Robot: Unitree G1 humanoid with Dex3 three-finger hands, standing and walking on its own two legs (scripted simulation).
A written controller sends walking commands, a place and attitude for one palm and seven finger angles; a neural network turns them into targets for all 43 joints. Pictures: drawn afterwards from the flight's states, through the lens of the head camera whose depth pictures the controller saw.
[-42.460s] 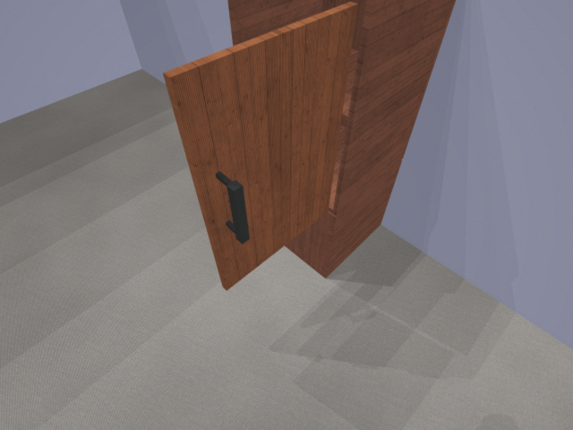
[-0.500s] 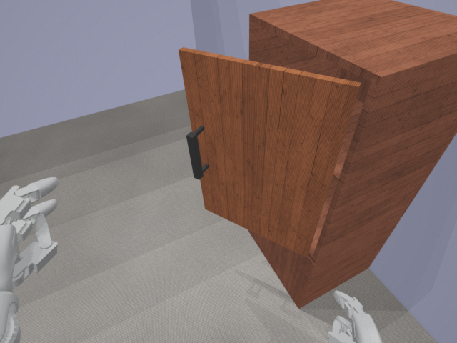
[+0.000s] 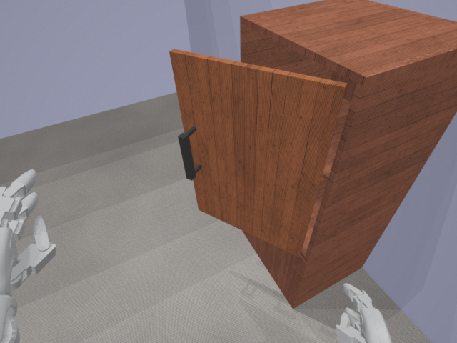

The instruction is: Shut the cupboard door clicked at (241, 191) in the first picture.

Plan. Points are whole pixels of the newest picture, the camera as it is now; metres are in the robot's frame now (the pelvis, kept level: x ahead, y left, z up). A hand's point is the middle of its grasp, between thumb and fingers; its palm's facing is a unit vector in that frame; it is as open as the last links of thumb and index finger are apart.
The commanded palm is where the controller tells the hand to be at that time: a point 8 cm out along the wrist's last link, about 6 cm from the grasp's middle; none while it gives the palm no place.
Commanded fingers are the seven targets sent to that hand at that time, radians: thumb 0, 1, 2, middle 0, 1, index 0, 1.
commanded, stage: step back with the hand held close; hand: left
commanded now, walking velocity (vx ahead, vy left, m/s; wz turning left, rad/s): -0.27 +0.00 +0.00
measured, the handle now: (191, 153) +0.62 +0.19 -0.03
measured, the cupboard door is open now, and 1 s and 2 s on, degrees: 32 32 32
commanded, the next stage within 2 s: stop stepping back and stand still in 1.34 s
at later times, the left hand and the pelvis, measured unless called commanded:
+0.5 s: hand (18, 263) +0.17 +0.30 +0.15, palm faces +0.38 -0.79 -0.48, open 7.4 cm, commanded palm +0.10 +0.33 +0.17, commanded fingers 0.00 0.90 0.90 -0.20 -0.30 -0.20 -0.30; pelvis -0.04 +0.04 -0.01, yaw +0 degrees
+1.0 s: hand out of the picture +0.08 +0.30 +0.16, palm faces +0.46 -0.78 -0.42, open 7.4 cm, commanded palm +0.01 +0.34 +0.17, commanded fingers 0.00 0.90 0.90 -0.20 -0.30 -0.20 -0.30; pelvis -0.12 +0.03 -0.02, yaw +2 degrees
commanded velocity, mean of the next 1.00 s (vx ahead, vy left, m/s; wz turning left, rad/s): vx -0.30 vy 0.00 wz -0.02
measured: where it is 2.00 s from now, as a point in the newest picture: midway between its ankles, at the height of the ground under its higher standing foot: outside the picture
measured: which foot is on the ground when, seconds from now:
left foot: down 0.00-1.00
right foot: down 0.00-0.96, up 0.98-1.00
